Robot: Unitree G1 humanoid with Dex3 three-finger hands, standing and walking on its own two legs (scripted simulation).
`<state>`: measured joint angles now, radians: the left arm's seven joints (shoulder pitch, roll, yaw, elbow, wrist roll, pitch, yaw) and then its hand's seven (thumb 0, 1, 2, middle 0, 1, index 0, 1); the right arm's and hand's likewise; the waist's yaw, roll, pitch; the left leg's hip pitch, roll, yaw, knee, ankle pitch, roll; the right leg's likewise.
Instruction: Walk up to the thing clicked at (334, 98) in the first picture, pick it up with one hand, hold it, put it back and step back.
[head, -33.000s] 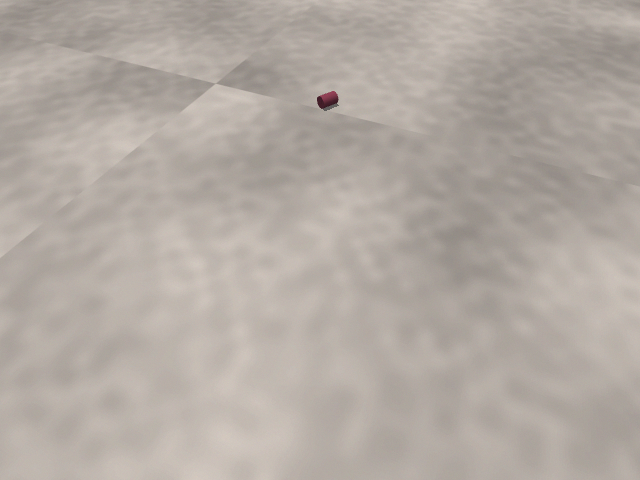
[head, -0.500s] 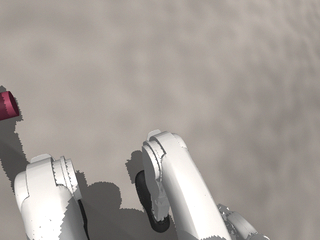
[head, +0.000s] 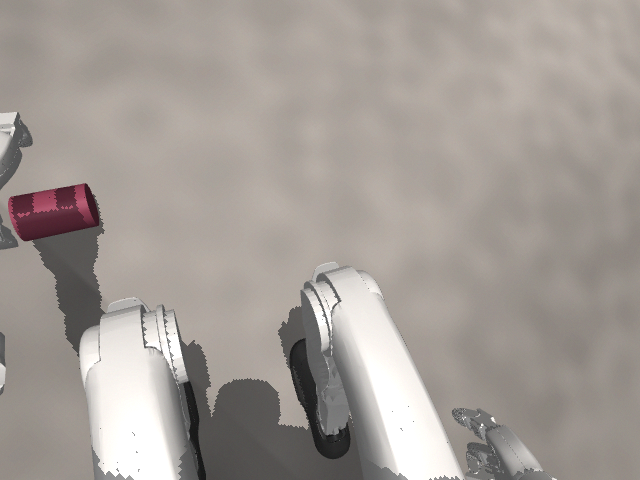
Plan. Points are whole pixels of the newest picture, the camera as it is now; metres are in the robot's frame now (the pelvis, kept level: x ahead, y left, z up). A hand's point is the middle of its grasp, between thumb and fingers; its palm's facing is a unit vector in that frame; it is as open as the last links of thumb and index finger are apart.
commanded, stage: withdraw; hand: left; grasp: from above
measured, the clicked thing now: (56, 211) +0.51 +0.30 -0.32
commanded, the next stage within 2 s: home in 0.02 s
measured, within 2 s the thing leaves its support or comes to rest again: neither
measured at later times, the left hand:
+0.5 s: hand out of the picture +0.45 +0.31 -0.09, palm faces -0.32 -0.35 -0.88, open 10.6 cm
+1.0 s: hand out of the picture +0.28 +0.25 +0.12, palm faces +0.03 -0.91 -0.41, open 7.4 cm
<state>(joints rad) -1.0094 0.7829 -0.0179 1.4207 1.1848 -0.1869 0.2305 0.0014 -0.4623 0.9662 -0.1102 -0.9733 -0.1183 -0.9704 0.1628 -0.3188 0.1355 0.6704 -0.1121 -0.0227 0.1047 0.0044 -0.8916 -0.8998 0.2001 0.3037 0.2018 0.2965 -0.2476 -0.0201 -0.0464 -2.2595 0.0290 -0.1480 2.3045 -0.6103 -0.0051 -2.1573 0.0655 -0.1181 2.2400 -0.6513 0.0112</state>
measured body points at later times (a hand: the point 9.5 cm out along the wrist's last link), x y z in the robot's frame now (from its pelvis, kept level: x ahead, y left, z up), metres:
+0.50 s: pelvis +0.02 +0.01 +0.04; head +0.23 +0.07 +0.43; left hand +0.46 +0.32 -0.04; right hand +0.10 -0.24 -0.08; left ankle +0.10 +0.13 -0.32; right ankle +0.11 -0.11 -0.32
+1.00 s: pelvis +0.03 +0.01 +0.22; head +0.15 +0.05 +0.66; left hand +0.28 +0.30 +0.15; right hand +0.27 -0.20 +0.14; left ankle +0.10 +0.13 -0.32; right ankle +0.11 -0.11 -0.32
